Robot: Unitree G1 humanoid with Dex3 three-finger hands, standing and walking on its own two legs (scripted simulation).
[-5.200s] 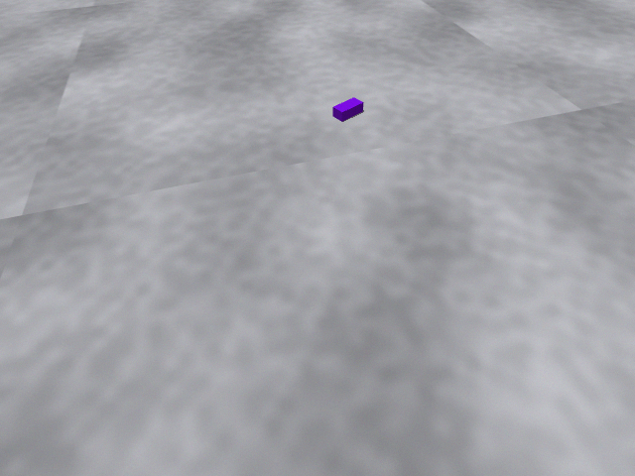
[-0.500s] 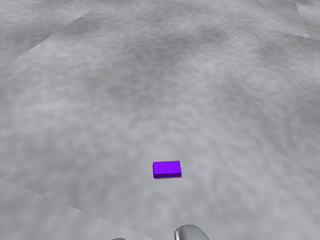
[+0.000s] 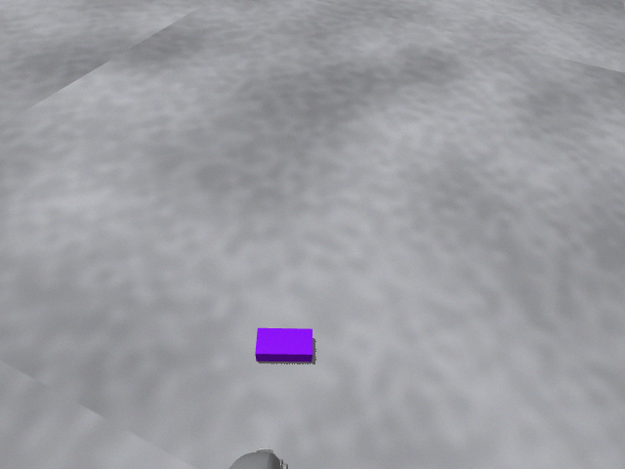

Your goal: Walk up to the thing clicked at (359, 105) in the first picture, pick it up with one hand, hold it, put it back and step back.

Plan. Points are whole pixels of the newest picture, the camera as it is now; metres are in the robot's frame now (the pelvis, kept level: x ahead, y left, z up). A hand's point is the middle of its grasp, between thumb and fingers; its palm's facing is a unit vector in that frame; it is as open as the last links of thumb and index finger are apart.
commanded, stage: walk up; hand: left
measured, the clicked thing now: (284, 344) +0.57 +0.10 -0.71
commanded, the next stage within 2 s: none
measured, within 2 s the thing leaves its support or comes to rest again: neither
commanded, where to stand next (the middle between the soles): +0.14 -0.18 m, yaw +3 degrees
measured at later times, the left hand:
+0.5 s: hand out of the picture +0.13 +0.06 -0.15, palm faces -0.02 -0.92 -0.39, open 7.4 cm
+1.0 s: hand out of the picture +0.11 +0.05 -0.14, palm faces +0.09 -0.90 -0.43, open 7.4 cm
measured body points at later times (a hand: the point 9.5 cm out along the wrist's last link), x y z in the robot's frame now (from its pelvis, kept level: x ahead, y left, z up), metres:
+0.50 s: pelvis +0.05 -0.23 -0.01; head +0.07 -0.22 +0.44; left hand +0.13 +0.10 -0.12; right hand +0.09 -0.61 -0.10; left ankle +0.08 -0.07 -0.65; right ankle +0.08 -0.36 -0.70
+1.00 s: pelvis +0.06 -0.24 +0.00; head +0.09 -0.24 +0.45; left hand +0.11 +0.09 -0.11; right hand +0.23 -0.53 -0.11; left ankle +0.09 -0.11 -0.70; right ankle +0.08 -0.37 -0.70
